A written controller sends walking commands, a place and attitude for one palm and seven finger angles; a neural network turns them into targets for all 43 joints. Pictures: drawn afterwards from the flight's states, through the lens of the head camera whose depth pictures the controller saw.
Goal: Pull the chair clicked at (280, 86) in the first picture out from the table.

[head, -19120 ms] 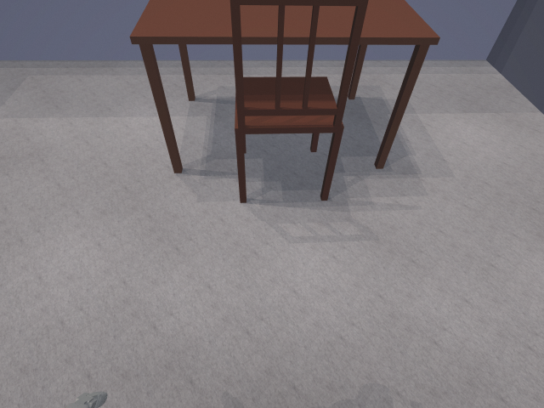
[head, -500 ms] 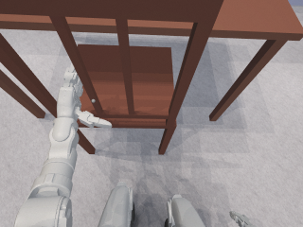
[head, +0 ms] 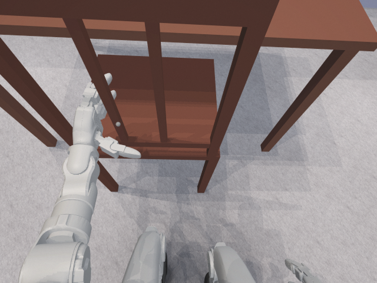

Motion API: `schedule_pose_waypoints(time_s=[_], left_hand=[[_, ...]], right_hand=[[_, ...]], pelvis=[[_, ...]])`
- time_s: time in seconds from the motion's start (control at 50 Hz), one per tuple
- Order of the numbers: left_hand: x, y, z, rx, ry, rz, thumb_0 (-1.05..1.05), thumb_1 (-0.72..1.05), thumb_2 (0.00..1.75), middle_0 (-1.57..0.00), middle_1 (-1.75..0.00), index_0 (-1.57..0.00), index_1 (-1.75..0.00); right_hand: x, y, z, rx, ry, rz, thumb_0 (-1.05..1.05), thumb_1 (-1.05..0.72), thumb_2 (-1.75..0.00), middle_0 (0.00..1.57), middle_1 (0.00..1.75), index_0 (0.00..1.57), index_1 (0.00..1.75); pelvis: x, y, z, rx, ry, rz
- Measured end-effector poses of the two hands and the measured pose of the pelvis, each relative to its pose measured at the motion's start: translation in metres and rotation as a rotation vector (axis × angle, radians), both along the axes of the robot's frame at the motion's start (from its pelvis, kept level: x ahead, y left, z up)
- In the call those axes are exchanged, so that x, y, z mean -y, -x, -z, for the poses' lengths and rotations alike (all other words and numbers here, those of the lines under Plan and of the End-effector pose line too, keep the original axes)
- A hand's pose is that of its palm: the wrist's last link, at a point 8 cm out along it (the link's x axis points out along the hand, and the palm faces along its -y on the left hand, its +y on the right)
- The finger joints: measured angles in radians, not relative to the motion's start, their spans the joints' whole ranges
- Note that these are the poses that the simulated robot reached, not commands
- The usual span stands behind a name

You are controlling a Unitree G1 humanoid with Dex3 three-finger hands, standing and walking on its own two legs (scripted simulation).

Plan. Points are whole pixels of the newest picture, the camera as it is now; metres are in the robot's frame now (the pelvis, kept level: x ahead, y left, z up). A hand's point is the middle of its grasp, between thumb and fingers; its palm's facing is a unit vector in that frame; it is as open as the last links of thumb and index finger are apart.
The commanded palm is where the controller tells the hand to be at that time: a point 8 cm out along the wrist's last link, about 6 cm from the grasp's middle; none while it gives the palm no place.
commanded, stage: hook a spindle and tug to test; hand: left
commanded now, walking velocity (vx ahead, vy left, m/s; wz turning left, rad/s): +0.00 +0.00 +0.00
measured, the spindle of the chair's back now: (107, 98) +0.47 +0.17 +0.07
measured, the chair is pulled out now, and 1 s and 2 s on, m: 0.00 0.01 0.08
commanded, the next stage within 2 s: step backward, pulling the chair out in 1.22 s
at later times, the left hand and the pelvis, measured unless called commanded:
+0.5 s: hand (120, 123) +0.43 +0.15 +0.03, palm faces +0.03 -1.00 -0.05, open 7.5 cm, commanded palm +0.41 +0.18 +0.03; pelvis +0.00 +0.00 +0.00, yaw +0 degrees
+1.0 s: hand (120, 126) +0.42 +0.15 +0.03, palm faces +0.01 -1.00 -0.04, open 5.3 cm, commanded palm +0.38 +0.19 +0.03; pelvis +0.02 +0.00 +0.01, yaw -1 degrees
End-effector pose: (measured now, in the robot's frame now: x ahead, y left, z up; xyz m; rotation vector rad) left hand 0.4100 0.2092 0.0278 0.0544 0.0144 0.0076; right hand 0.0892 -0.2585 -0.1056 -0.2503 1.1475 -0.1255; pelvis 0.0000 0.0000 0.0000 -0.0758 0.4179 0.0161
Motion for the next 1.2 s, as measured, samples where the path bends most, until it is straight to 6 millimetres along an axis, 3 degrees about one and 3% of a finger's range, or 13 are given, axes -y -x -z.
schedule_pose_waypoints(time_s=[0.18,0.32,0.4,0.66,1.2], left_hand=[[0.005,0.003,0.0,-0.008,-0.002,0.007,-0.01,-0.4,0.35,-0.31,-0.87,-0.32,-0.88],[0.004,0.003,-0.001,-0.006,-0.001,-0.014,-0.01,-0.11,0.47,-0.43,-1.22,-0.41,-1.23],[0.004,0.002,-0.001,-0.008,0.007,-0.018,0.0,0.1,0.56,-0.43,-1.3,-0.43,-1.35],[0.005,0.0,-0.001,-0.007,0.006,-0.014,0.01,0.73,0.83,-0.43,-1.36,-0.43,-1.41],[0.007,0.019,-0.003,-0.033,0.019,0.008,0.02,0.77,0.79,-0.36,-1.36,-0.38,-1.43]], right_hand=[[-0.001,0.002,0.001,-0.006,-0.009,0.003,0.0,-0.9,-0.89,0.21,0.3,0.2,0.3],[0.0,0.002,0.001,-0.003,-0.012,0.006,0.0,-0.9,-0.89,0.21,0.3,0.2,0.3],[0.001,0.002,0.0,-0.003,-0.011,0.007,0.0,-0.9,-0.89,0.21,0.3,0.2,0.3],[0.002,-0.003,-0.001,-0.011,-0.012,0.009,0.0,-0.9,-0.89,0.21,0.3,0.2,0.3],[-0.004,-0.055,-0.015,0.091,-0.044,-0.007,0.01,-0.9,-0.89,0.2,0.3,0.2,0.3]], pelvis=[[0.0,0.0,-0.001,0.003,-0.001,-0.001],[0.001,0.0,-0.002,0.004,-0.004,0.002],[0.002,-0.001,-0.002,0.004,-0.004,0.001],[0.002,-0.006,-0.003,-0.002,-0.006,0.002],[0.001,-0.031,-0.013,-0.002,-0.024,0.02]])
